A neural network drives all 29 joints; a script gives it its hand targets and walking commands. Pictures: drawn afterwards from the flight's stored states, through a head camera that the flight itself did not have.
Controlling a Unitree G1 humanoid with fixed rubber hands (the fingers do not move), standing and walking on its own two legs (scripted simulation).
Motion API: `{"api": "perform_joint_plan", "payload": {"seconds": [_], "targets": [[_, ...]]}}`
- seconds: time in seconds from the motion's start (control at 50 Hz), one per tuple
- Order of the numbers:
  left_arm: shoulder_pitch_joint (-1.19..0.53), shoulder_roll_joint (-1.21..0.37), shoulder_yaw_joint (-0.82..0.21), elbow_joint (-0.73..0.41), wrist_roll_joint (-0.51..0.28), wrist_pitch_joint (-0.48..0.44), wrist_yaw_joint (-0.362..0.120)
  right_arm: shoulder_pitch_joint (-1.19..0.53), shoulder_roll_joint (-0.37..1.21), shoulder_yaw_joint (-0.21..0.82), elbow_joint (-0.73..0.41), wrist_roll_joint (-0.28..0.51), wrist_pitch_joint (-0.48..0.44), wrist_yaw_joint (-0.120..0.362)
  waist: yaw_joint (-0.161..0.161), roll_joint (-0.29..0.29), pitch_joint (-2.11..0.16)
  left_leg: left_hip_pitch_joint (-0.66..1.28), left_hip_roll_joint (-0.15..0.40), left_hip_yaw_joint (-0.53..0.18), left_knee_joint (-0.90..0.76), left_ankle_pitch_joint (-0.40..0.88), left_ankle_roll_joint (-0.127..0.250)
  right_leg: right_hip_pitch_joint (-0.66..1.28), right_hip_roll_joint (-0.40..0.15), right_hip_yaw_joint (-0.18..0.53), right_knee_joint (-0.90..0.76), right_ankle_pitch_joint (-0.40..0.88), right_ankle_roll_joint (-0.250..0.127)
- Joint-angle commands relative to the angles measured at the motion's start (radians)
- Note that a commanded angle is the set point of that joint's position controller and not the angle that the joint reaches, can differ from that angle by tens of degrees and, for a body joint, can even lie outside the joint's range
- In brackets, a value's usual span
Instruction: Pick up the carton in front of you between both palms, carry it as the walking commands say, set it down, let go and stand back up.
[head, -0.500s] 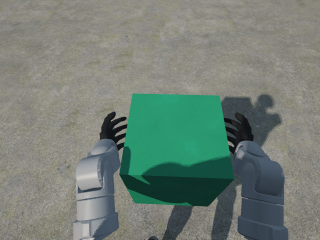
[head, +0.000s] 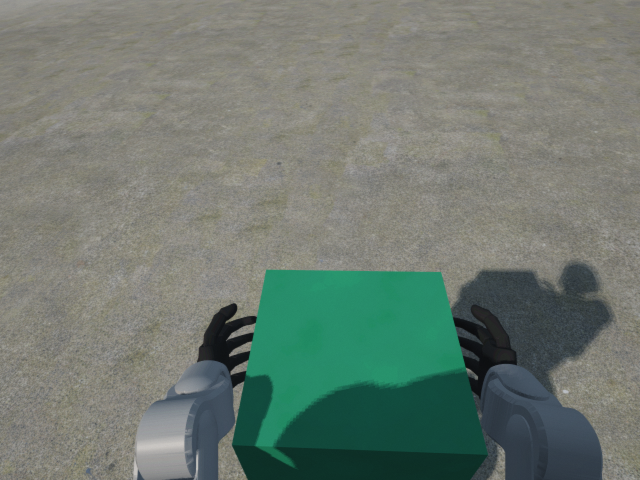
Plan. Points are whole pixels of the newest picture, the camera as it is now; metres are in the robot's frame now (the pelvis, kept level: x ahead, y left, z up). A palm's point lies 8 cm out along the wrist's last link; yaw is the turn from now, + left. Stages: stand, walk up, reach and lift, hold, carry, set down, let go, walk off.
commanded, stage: carry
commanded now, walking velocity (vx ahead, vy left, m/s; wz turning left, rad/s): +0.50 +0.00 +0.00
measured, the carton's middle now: (351, 400) +0.23 +0.00 +0.00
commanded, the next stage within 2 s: none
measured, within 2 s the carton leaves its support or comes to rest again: neither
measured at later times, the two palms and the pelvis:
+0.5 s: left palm (244, 199) +0.54 +0.18 +0.07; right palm (423, 200) +0.52 -0.12 +0.08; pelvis +0.31 +0.04 -0.01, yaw -4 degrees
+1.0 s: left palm (288, 108) +0.87 +0.14 +0.08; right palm (420, 108) +0.86 -0.16 +0.07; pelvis +0.64 -0.01 -0.02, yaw +0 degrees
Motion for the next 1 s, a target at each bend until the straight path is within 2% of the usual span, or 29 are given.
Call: {"api": "perform_joint_plan", "payload": {"seconds": [0.0,0.06,0.14,0.22,0.32,0.36,0.38,0.4,0.42,0.44,0.46,0.48,0.5,0.52,0.54,0.58,0.62,0.66,0.74,0.8,0.86,0.9,0.92,0.94,0.96,0.98], "targets": [[-0.400,-0.730,-0.545,-0.146,-0.189,-0.031,-0.054,-0.374,0.736,0.570,-0.113,0.169,-0.050,0.043,-0.012,-0.090,-0.140,-0.238,0.075,-0.040,-0.004,0.120,0.003,0.270,-0.302,0.403,-0.353,-0.155,-0.048],[-0.366,-0.725,-0.557,-0.134,-0.189,-0.044,-0.071,-0.337,0.746,0.565,-0.092,0.139,-0.072,0.042,-0.011,-0.139,-0.117,-0.235,0.069,0.010,-0.171,0.191,-0.023,0.251,-0.271,0.298,-0.408,-0.171,-0.047],[-0.323,-0.670,-0.542,-0.143,-0.176,-0.047,-0.064,-0.302,0.703,0.564,-0.105,0.128,-0.076,0.027,-0.011,-0.139,-0.055,-0.313,0.061,0.056,-0.379,0.303,-0.041,0.329,-0.245,0.228,-0.425,-0.071,-0.054],[-0.297,-0.604,-0.515,-0.162,-0.160,-0.034,-0.038,-0.305,0.639,0.565,-0.141,0.147,-0.060,0.010,-0.006,-0.150,-0.003,-0.333,0.051,0.087,-0.488,0.380,-0.037,0.381,-0.230,0.179,-0.408,0.033,-0.054],[-0.290,-0.558,-0.501,-0.169,-0.151,-0.009,-0.011,-0.310,0.577,0.550,-0.162,0.162,-0.032,0.000,-0.003,-0.181,0.060,-0.273,0.023,0.135,-0.600,0.352,-0.004,0.438,-0.226,0.126,-0.343,0.241,-0.031],[-0.298,-0.556,-0.510,-0.182,-0.158,-0.004,-0.005,-0.303,0.567,0.538,-0.164,0.167,-0.028,0.000,-0.008,-0.187,0.012,-0.113,-0.017,0.188,-0.634,0.306,0.019,0.431,-0.220,0.081,-0.216,0.440,-0.007],[-0.307,-0.556,-0.517,-0.189,-0.163,-0.002,-0.004,-0.291,0.567,0.532,-0.156,0.166,-0.028,0.000,-0.023,-0.158,-0.042,0.055,-0.063,0.238,-0.683,0.288,0.024,0.391,-0.189,0.020,-0.062,0.534,0.020],[-0.313,-0.555,-0.524,-0.198,-0.165,0.000,-0.003,-0.269,0.571,0.524,-0.140,0.163,-0.028,0.001,-0.038,-0.098,-0.132,0.289,-0.047,0.197,-0.674,0.234,0.026,0.276,-0.146,-0.002,0.144,0.469,0.047],[-0.314,-0.556,-0.529,-0.216,-0.169,0.003,-0.005,-0.266,0.564,0.515,-0.143,0.159,-0.031,0.002,-0.048,0.107,-0.231,0.517,0.204,-0.208,-0.759,0.084,0.109,0.016,-0.069,0.005,0.442,0.242,0.099],[-0.313,-0.577,-0.547,-0.222,-0.180,0.004,-0.013,-0.258,0.591,0.525,-0.129,0.161,-0.037,0.007,-0.042,0.322,-0.275,0.645,0.363,-0.587,-0.913,0.132,0.211,-0.224,0.059,0.092,0.678,-0.242,0.114],[-0.337,-0.624,-0.570,-0.218,-0.195,-0.004,-0.021,-0.268,0.631,0.534,-0.149,0.179,-0.041,0.020,-0.038,0.213,-0.250,0.611,0.371,-0.513,-0.898,0.279,0.214,-0.286,-0.001,0.211,0.816,-0.294,0.091],[-0.338,-0.678,-0.577,-0.204,-0.195,-0.012,-0.034,-0.279,0.679,0.554,-0.156,0.186,-0.052,0.035,-0.042,0.138,-0.247,0.553,0.337,-0.410,-0.872,0.374,0.198,-0.292,-0.047,0.236,0.848,-0.255,0.065],[-0.350,-0.726,-0.586,-0.195,-0.188,-0.023,-0.046,-0.306,0.721,0.564,-0.158,0.187,-0.065,0.049,-0.034,0.046,-0.219,0.464,0.314,-0.314,-0.870,0.395,0.159,-0.278,-0.090,0.244,0.794,-0.195,0.054],[-0.346,-0.757,-0.584,-0.179,-0.175,-0.033,-0.054,-0.334,0.748,0.584,-0.171,0.191,-0.077,0.060,-0.027,0.018,-0.194,0.383,0.286,-0.238,-0.901,0.355,0.120,-0.238,-0.115,0.246,0.700,-0.138,0.053],[-0.346,-0.779,-0.585,-0.169,-0.164,-0.044,-0.060,-0.345,0.765,0.593,-0.169,0.192,-0.085,0.071,-0.025,0.036,-0.184,0.334,0.262,-0.176,-0.931,0.290,0.095,-0.204,-0.112,0.221,0.653,-0.097,0.057],[-0.303,-0.788,-0.584,-0.143,-0.139,-0.060,-0.061,-0.321,0.759,0.603,-0.157,0.201,-0.097,0.086,-0.027,0.074,-0.160,0.300,0.240,-0.113,-0.977,0.210,0.094,-0.203,-0.108,0.186,0.562,-0.049,0.069],[-0.274,-0.773,-0.577,-0.137,-0.122,-0.070,-0.055,-0.299,0.732,0.602,-0.153,0.204,-0.103,0.092,-0.030,0.090,-0.123,0.311,0.230,-0.074,-1.011,0.203,0.101,-0.239,-0.108,0.156,0.442,0.000,0.089],[-0.267,-0.748,-0.572,-0.146,-0.117,-0.071,-0.046,-0.283,0.705,0.597,-0.153,0.201,-0.103,0.089,-0.031,0.092,-0.087,0.344,0.216,-0.044,-1.027,0.248,0.107,-0.284,-0.105,0.132,0.330,0.055,0.103],[-0.289,-0.685,-0.574,-0.194,-0.138,-0.053,-0.030,-0.272,0.640,0.575,-0.176,0.191,-0.091,0.066,-0.032,0.095,-0.021,0.386,0.190,0.027,-1.022,0.377,0.106,-0.298,-0.088,0.089,0.165,0.143,0.107],[-0.289,-0.620,-0.562,-0.214,-0.152,-0.029,-0.019,-0.262,0.589,0.550,-0.181,0.177,-0.070,0.039,-0.033,0.101,0.037,0.418,0.188,0.060,-1.007,0.463,0.100,-0.294,-0.076,0.060,0.085,0.162,0.083],[-0.292,-0.569,-0.545,-0.227,-0.165,-0.009,-0.010,-0.259,0.554,0.533,-0.188,0.166,-0.050,0.016,-0.033,0.119,0.061,0.444,0.190,0.097,-0.958,0.581,0.074,-0.210,-0.058,0.031,0.019,0.157,0.054],[-0.280,-0.554,-0.531,-0.221,-0.171,-0.001,-0.007,-0.272,0.546,0.537,-0.202,0.166,-0.038,0.008,-0.021,0.130,0.001,0.431,0.175,0.146,-0.796,0.790,0.047,-0.029,0.000,-0.022,0.003,0.094,0.039],[-0.266,-0.553,-0.523,-0.212,-0.172,0.001,-0.006,-0.279,0.541,0.543,-0.210,0.167,-0.033,0.006,-0.001,0.089,-0.058,0.380,0.134,0.196,-0.611,0.830,0.020,0.147,0.049,-0.061,-0.047,0.059,0.042],[-0.263,-0.556,-0.518,-0.213,-0.170,0.003,-0.007,-0.291,0.528,0.548,-0.215,0.172,-0.031,0.003,0.016,0.020,-0.141,0.232,0.104,0.185,-0.405,0.676,0.000,0.370,-0.027,0.043,-0.050,-0.007,0.040],[-0.269,-0.545,-0.514,-0.212,-0.167,0.001,-0.007,-0.290,0.537,0.570,-0.230,0.185,-0.026,0.004,0.018,-0.245,-0.243,-0.066,0.000,0.143,-0.079,0.421,-0.048,0.602,-0.315,0.529,-0.146,-0.171,-0.085],[-0.247,-0.578,-0.519,-0.190,-0.173,-0.001,-0.012,-0.291,0.550,0.578,-0.241,0.191,-0.025,0.009,0.010,-0.374,-0.240,-0.240,-0.094,0.054,0.137,-0.048,-0.051,0.637,-0.403,0.777,-0.307,-0.023,-0.158]]}}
